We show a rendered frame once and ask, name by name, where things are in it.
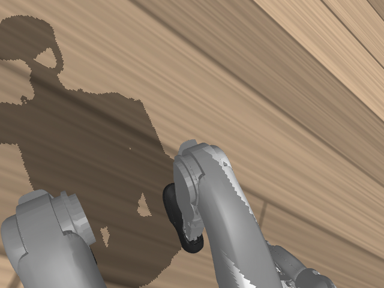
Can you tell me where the right robot foot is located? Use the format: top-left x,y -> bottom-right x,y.
163,183 -> 204,253

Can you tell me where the right robot hand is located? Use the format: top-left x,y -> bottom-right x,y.
265,240 -> 307,288

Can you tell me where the right robot arm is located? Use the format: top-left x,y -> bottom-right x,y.
295,268 -> 337,288

